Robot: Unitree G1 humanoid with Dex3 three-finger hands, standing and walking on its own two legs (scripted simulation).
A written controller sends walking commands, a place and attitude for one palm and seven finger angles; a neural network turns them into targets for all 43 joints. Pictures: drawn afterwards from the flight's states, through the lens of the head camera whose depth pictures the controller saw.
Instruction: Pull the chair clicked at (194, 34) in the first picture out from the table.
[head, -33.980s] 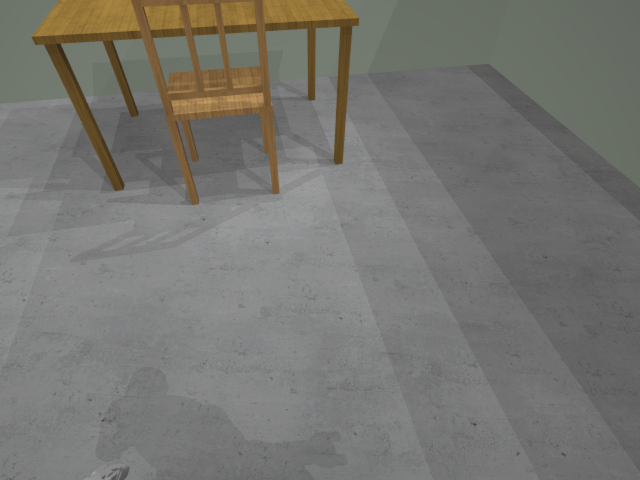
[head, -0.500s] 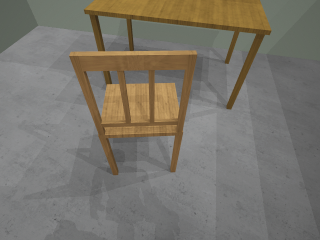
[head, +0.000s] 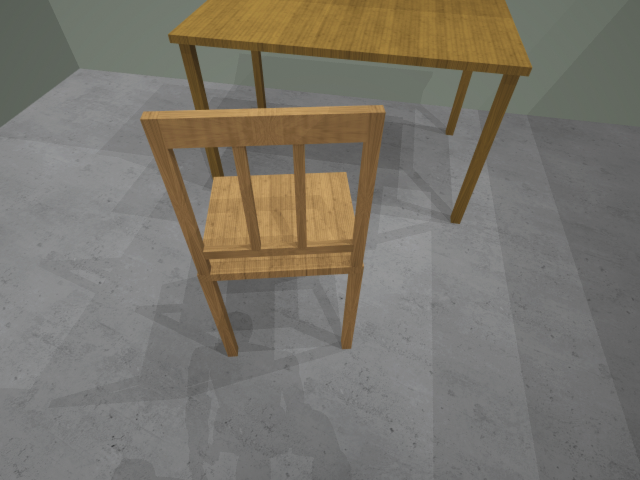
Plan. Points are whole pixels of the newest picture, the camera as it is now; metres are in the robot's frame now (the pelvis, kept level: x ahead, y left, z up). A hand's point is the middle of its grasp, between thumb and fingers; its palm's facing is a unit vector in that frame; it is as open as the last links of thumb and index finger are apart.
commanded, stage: let the arm hang, fingers relaxed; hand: left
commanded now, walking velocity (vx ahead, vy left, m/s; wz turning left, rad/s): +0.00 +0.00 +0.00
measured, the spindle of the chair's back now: (248, 201) +0.64 +0.19 -0.08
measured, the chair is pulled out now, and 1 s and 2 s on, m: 0.57 0.57 0.57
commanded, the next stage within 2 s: look to check the result in 0.12 s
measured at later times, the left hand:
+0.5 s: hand out of the picture +0.00 +0.16 -0.17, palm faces +0.04 -0.99 -0.16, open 7.4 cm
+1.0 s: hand out of the picture +0.00 +0.15 -0.18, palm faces +0.05 -0.99 -0.16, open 7.4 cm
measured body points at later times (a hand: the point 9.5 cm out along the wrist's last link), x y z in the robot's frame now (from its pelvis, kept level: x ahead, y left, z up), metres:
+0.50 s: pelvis +0.01 +0.00 +0.00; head +0.02 +0.00 +0.45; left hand -0.01 +0.21 -0.16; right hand -0.02 -0.19 -0.16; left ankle +0.01 +0.11 -0.74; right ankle +0.03 -0.10 -0.74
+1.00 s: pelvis +0.02 +0.00 +0.00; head +0.04 +0.00 +0.45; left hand +0.00 +0.20 -0.16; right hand -0.01 -0.20 -0.16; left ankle +0.01 +0.11 -0.74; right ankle +0.03 -0.10 -0.74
